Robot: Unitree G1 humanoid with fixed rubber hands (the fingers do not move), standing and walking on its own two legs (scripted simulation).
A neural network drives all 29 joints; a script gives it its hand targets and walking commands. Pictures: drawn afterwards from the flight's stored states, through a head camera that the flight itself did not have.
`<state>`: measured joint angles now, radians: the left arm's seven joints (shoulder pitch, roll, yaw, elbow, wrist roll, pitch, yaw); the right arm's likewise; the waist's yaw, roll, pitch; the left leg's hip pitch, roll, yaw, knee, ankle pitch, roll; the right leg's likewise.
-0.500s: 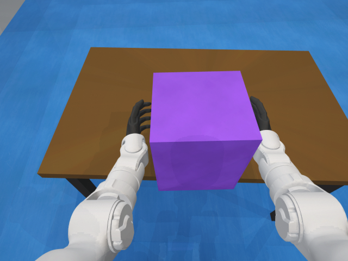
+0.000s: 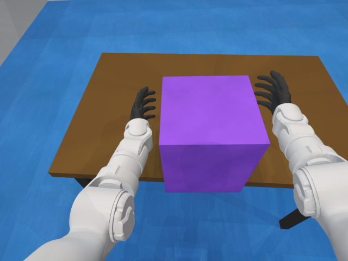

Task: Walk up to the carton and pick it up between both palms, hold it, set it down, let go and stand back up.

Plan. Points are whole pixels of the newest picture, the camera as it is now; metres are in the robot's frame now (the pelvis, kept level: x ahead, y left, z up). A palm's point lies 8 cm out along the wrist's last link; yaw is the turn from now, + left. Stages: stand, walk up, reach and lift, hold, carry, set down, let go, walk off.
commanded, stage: set down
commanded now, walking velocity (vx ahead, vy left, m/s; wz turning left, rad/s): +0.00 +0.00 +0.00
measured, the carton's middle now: (203, 138) +0.42 -0.03 +0.00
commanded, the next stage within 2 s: none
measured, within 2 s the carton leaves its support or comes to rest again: neither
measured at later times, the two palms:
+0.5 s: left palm (119, 102) +0.42 +0.17 +0.13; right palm (288, 87) +0.47 -0.20 +0.15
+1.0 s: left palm (120, 124) +0.38 +0.17 +0.11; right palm (303, 116) +0.41 -0.23 +0.11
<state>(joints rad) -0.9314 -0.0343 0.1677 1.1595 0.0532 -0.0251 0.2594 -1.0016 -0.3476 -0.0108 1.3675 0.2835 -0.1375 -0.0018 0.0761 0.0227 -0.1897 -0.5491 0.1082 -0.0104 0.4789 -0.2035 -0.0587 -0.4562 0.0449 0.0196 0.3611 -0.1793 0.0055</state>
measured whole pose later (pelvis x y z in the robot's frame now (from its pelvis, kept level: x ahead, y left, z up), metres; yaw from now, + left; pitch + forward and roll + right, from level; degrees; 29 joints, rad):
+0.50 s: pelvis -0.01 +0.00 +0.00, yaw +0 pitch +15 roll -2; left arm -0.95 0.04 0.16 0.93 -0.01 0.19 0.24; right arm -1.08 -0.42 0.04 1.31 0.38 -0.02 0.02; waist 0.10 0.02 -0.20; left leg -0.55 0.11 -0.01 0.47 -0.19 -0.06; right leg -0.46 0.05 0.02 0.36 -0.17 0.01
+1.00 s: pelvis -0.03 -0.01 +0.00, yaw +0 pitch +14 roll -2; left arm -0.82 0.05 0.16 0.89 -0.01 0.13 0.15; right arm -0.91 -0.44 0.08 1.23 0.38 -0.04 0.04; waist 0.08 0.02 -0.19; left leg -0.52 0.10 -0.01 0.41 -0.13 -0.06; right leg -0.46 0.04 0.02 0.36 -0.14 0.01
